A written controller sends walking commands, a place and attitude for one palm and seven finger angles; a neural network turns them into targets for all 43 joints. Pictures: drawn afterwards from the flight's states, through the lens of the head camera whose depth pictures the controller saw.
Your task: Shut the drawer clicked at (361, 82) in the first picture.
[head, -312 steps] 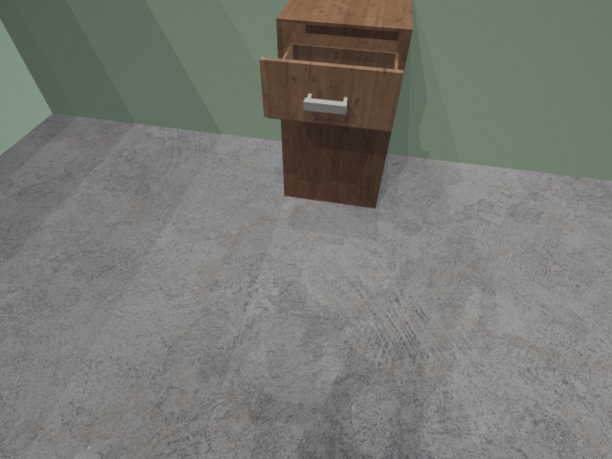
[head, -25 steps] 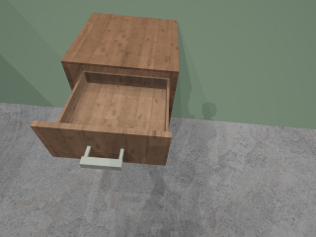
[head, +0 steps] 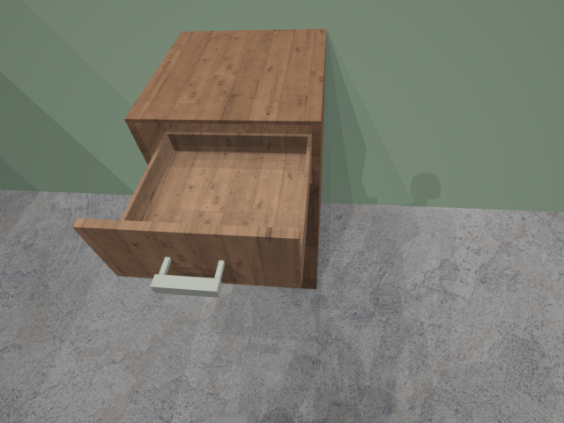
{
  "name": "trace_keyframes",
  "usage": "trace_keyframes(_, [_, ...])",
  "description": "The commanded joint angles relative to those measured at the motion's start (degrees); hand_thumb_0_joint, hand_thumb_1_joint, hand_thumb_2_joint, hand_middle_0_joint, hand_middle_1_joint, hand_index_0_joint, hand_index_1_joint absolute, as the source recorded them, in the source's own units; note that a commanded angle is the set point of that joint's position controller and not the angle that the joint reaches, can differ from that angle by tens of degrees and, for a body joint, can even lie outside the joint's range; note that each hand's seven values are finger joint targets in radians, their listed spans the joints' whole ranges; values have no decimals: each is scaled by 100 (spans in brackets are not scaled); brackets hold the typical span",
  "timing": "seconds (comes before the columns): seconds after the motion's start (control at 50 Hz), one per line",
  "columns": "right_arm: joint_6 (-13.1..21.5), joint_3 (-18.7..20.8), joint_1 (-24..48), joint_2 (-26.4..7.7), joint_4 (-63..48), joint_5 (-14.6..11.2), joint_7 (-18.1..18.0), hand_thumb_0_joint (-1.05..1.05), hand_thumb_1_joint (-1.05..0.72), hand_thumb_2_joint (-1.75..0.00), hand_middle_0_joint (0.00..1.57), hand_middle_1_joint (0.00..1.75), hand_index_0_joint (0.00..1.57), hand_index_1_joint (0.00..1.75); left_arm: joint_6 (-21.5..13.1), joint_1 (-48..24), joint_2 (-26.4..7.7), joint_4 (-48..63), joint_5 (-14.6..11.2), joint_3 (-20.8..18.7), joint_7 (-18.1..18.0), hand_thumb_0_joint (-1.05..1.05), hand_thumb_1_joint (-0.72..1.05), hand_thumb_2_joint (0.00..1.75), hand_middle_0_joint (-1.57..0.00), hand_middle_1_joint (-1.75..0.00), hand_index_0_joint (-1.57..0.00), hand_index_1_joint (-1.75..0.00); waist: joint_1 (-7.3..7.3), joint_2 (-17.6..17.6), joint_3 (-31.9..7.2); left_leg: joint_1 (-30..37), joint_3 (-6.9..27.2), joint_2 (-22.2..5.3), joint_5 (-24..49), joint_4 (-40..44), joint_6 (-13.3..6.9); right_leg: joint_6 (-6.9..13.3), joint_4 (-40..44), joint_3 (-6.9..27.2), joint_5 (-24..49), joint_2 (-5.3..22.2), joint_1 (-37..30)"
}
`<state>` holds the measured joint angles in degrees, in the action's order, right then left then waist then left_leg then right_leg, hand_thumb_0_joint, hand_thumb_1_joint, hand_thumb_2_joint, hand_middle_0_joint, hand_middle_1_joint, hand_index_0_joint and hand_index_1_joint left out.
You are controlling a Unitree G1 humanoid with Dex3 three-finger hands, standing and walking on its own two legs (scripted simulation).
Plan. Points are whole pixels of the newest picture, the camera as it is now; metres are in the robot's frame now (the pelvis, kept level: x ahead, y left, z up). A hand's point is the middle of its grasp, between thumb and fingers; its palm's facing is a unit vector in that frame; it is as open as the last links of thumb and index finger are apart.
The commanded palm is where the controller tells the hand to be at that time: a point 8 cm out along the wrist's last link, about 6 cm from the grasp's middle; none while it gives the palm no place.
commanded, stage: come to a stop and stand still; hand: left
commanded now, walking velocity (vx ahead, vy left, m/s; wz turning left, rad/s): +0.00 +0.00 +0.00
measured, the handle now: (190, 274) +0.36 +0.22 -0.08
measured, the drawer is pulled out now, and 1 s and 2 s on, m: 0.30 0.30 0.30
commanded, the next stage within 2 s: look again from close up in 1.58 s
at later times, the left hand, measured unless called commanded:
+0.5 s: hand out of the picture +0.00 +0.28 -0.18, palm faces +0.00 -0.97 -0.22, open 7.4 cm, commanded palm none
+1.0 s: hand out of the picture +0.05 +0.26 -0.18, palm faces -0.03 -0.98 -0.21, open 7.3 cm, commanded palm none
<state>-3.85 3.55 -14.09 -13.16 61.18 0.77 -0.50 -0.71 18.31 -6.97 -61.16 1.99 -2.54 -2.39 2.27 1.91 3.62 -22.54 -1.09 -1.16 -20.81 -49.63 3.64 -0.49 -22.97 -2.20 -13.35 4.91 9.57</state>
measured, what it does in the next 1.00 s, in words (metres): steps on the spot: left foot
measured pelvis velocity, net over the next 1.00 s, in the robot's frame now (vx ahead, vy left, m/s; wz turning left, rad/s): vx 0.02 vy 0.09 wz -0.03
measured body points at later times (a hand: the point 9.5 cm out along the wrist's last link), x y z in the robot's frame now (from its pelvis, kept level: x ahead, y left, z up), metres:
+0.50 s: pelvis -0.01 +0.10 -0.01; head -0.01 +0.09 +0.44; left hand +0.00 +0.33 -0.16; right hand +0.06 -0.13 -0.16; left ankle +0.01 +0.15 -0.75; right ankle -0.01 -0.07 -0.75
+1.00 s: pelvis +0.02 +0.09 -0.01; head +0.03 +0.08 +0.44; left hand +0.05 +0.31 -0.16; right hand +0.01 -0.13 -0.17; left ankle +0.01 +0.15 -0.75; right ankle -0.01 -0.07 -0.75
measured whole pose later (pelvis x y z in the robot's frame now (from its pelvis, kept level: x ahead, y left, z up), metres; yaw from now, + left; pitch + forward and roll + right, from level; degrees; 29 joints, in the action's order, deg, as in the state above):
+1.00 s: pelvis +0.02 +0.09 -0.01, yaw -2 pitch +0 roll +0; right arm 0.9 -0.9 -17.7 -8.6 61.9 0.3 -1.8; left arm 0.4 15.4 -9.4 -60.4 1.0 0.6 -2.2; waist -0.3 0.0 1.1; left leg -9.0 -5.0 3.2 -15.1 -24.2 -4.3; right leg -3.1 -25.5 2.3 -16.1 3.1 9.0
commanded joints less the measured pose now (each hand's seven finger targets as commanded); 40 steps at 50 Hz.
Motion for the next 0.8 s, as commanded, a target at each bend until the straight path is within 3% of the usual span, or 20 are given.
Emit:
trace_keyframes(0.0, [412,-127,172,-28,-1108,0,104,0,-90,-90,20,30,20,30,-288,715,-1430,406,25,-103,-214,0,90,90,-20,-30,-20,-30,-116,-1232,-1014,-309,-56,79,-322,530,-334,679,-575,945,5817,1160,-1365])
trace_keyframes(0.02, [399,-148,238,-26,-1136,-66,97,0,-90,-90,20,30,20,30,-265,623,-1391,410,16,-132,-184,0,90,90,-20,-30,-20,-30,-80,-1001,-1002,96,-194,201,-154,860,-383,678,-474,859,4788,1082,-902])
trace_keyframes(0.04, [409,-172,-57,-59,-1076,-64,111,0,-90,-90,20,30,20,30,-213,285,-1500,517,-10,-152,-161,0,90,90,-20,-30,-20,-30,-323,-679,-1063,659,-308,255,484,1392,-334,640,-539,729,3725,918,-566])
trace_keyframes(0.06, [425,-188,-255,-79,-1010,-53,86,0,-90,-90,20,30,20,30,-149,158,-1431,566,-37,-108,-146,0,90,90,-20,-30,-20,-30,-427,-806,-900,1106,-326,257,786,2087,-312,507,-686,577,2656,735,-175])
trace_keyframes(0.08, [452,-163,-430,-280,-962,-34,56,0,-90,-90,20,30,20,30,-70,191,-1216,579,-52,-48,-143,0,90,90,-20,-30,-20,-30,-442,-540,-776,1431,-147,1,1083,2482,-351,347,-969,403,1619,438,161])
trace_keyframes(0.1, [471,-120,-418,-601,-1002,-12,28,0,-90,-90,20,30,20,30,27,272,-951,581,-75,19,-129,0,90,90,-20,-30,-20,-30,-357,186,-607,1557,485,-599,1983,2574,-557,130,-1156,109,124,32,694])
trace_keyframes(0.12, [431,-87,-295,-868,-1094,22,-12,0,-90,-90,20,30,20,30,105,494,-753,585,-90,73,-108,0,90,90,-20,-30,-20,-30,-219,734,-489,1282,1144,-1179,2259,2691,-911,-2,-1224,-93,-1306,-210,859])
trace_keyframes(0.14, [383,-75,-226,-954,-1190,63,-26,0,-90,-90,20,30,20,30,166,592,-694,651,-61,97,-94,0,90,90,-20,-30,-20,-30,-174,657,-257,1025,1204,-1381,1988,2879,-1141,-7,-1525,-76,-1792,-275,977])
trace_keyframes(0.16, [384,-104,-82,-810,-1159,92,-58,0,-90,-90,20,30,20,30,158,451,-620,651,-47,147,-78,0,90,90,-20,-30,-20,-30,-181,791,108,767,1079,-1114,1881,2997,-1116,17,-1623,-113,-1763,-348,1047])
trace_keyframes(0.18, [405,-148,13,-690,-1125,89,-68,0,-90,-90,20,30,20,30,193,349,-651,571,-40,165,-72,0,90,90,-20,-30,-20,-30,-193,1257,322,481,1199,-1001,1659,3186,-1083,42,-1789,-81,-1748,-315,953])
trace_keyframes(0.2, [375,-178,193,-653,-1163,71,-69,0,-90,-90,20,30,20,30,216,432,-735,544,-41,154,-43,0,90,90,-20,-30,-20,-30,-118,1228,465,251,1103,-924,1292,3231,-1080,73,-1912,40,-1540,-325,894])
trace_keyframes(0.28, [340,-200,415,-522,-1245,31,-45,0,-90,-90,20,30,20,30,154,642,-775,500,-39,161,7,0,90,90,-20,-30,-20,-30,16,185,358,-116,930,-671,-351,3183,-937,147,-740,233,-569,-268,398])
trace_keyframes(0.32, [350,-222,269,-379,-1228,-6,-31,0,-90,-90,20,30,20,30,77,527,-867,601,-34,186,7,0,90,90,-20,-30,-20,-30,-103,-218,265,134,765,-396,-599,3065,-760,273,-52,697,-726,-31,546])
trace_keyframes(0.34, [370,-221,128,-338,-1186,-1,-33,0,-90,-90,20,30,20,30,64,312,-955,662,-51,170,24,0,90,90,-20,-30,-20,-30,-197,-404,323,342,838,-340,-590,3159,-734,340,-7,845,-906,-61,797])
trace_keyframes(0.36, [383,-194,-4,-422,-1151,9,-29,0,-90,-90,20,30,20,30,68,152,-958,725,-48,161,22,0,90,90,-20,-30,-20,-30,-263,-587,402,447,886,-381,-657,3228,-702,329,-58,796,-1080,-67,992])
trace_keyframes(0.4, [424,-159,-144,-470,-1073,24,-17,0,-90,-90,20,30,20,30,87,172,-865,805,-32,157,5,0,90,90,-20,-30,-20,-30,-249,-552,284,538,985,-508,-616,3413,-734,239,-214,629,-758,-171,888])
trace_keyframes(0.44, [474,-172,-155,-462,-1020,16,-22,0,-90,-90,20,30,20,30,92,270,-847,798,-36,150,12,0,90,90,-20,-30,-20,-30,-191,-255,29,689,1040,-581,-406,3580,-767,212,-334,522,-452,-197,704])
trace_keyframes(0.52, [530,-214,-172,-419,-925,-7,-36,0,-90,-90,20,30,20,30,71,346,-840,732,-37,168,14,0,90,90,-20,-30,-20,-30,-152,-43,-269,959,923,-572,236,3492,-753,185,-256,492,-199,-121,524])
trace_keyframes(0.64, [585,-264,-425,-330,-612,-25,-88,0,-90,-90,20,30,20,30,58,275,-850,545,-93,195,7,0,90,90,-20,-30,-20,-30,-165,79,-321,1350,721,-558,1793,3241,-713,182,-136,463,246,-55,369])
trace_keyframes(0.78, [586,-287,-584,-348,-342,-30,-126,0,-90,-90,20,30,20,30,80,208,-797,340,-120,217,-8,0,90,90,-20,-30,-20,-30,-184,-17,-157,1403,608,-543,2144,3145,-677,152,-96,475,421,-1,268])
